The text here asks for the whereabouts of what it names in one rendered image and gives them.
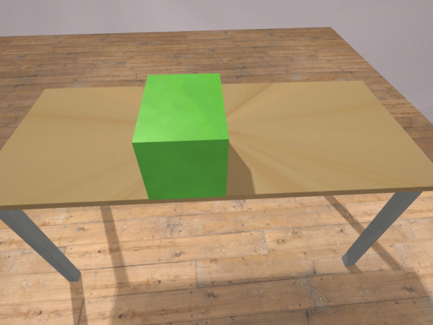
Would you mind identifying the table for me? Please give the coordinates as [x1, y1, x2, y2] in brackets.
[0, 81, 433, 282]

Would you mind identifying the carton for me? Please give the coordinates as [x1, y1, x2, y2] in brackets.
[132, 73, 229, 200]

